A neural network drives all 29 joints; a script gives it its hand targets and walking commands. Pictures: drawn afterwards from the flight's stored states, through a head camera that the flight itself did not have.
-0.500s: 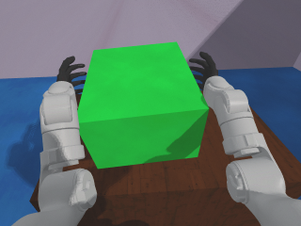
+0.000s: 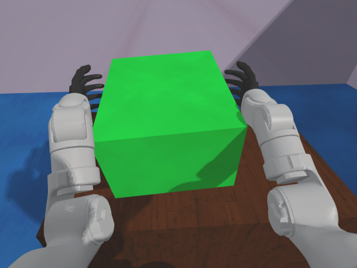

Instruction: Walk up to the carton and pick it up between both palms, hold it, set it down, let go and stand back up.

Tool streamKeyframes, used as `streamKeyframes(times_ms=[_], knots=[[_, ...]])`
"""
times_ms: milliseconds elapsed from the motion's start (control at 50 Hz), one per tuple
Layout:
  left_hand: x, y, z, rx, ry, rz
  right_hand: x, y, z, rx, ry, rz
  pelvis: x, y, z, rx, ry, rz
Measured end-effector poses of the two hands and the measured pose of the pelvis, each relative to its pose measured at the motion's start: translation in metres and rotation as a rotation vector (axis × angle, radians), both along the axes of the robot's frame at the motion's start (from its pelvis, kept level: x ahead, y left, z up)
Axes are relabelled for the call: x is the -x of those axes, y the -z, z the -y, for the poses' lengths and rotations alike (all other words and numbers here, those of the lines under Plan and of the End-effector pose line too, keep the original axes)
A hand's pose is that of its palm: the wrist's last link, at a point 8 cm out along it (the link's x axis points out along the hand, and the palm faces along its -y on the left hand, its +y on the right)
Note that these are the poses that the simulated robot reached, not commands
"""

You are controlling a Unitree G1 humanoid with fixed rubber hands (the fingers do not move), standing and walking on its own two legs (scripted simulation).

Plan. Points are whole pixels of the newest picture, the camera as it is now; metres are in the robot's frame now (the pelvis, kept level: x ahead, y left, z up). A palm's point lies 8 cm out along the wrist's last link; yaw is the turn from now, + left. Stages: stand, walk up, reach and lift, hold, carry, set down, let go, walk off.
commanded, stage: hold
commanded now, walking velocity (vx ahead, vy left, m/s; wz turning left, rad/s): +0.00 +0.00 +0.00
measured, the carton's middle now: (167, 116) +0.41 +0.00 +0.19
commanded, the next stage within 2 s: none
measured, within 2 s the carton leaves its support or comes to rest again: neither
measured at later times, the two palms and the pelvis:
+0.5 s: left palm (81, 100) +0.37 +0.18 +0.26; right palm (248, 97) +0.37 -0.18 +0.26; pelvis +0.00 +0.00 +0.00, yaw +1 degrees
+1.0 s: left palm (86, 99) +0.37 +0.17 +0.26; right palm (255, 99) +0.35 -0.19 +0.26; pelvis +0.00 +0.00 +0.00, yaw +0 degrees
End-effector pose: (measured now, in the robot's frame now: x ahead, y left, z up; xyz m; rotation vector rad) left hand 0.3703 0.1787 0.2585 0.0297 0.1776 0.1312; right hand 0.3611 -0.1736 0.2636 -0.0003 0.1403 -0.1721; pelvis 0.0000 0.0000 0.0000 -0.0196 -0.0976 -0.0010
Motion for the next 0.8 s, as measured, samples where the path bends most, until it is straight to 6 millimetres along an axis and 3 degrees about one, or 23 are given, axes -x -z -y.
streamKeyframes(times_ms=[640,800], knots=[[-0.0029,0.0061,0.0015,0.003,0.002,0.003,-0.0019,0.0070,0.0016,0.000,0.001,0.000,-0.0050,-0.0001,0.0009,0.003,-0.005,0.001],[0.0022,-0.0029,0.0070,0.001,0.002,0.049,0.0038,-0.0006,0.0069,-0.023,0.007,0.045,-0.0042,0.0000,0.0001,0.005,-0.005,-0.003]])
